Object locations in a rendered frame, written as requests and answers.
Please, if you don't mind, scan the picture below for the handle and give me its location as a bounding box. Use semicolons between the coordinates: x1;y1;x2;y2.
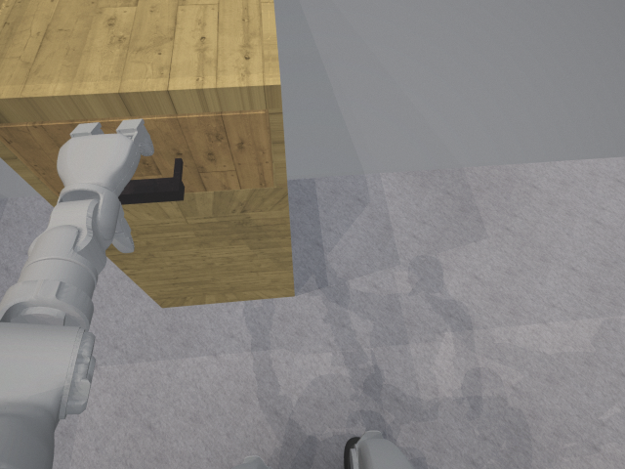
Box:
118;158;185;205

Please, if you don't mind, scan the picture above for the right robot thigh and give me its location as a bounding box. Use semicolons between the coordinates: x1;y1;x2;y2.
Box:
350;439;414;469

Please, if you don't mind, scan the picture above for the drawer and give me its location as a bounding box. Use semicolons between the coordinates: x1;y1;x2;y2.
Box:
0;109;274;197

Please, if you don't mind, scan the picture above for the robot left upper arm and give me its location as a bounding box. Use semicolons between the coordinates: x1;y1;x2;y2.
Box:
0;322;96;469

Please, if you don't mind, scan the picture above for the cabinet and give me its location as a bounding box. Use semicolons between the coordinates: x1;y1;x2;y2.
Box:
0;0;295;308

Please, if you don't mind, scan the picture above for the left robot hand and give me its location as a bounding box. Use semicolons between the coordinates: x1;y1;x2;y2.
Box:
57;119;154;253

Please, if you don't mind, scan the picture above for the robot left forearm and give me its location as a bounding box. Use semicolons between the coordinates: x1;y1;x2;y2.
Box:
0;183;120;332

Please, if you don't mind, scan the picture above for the left robot shin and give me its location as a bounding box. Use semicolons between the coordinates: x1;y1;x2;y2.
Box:
243;455;268;467

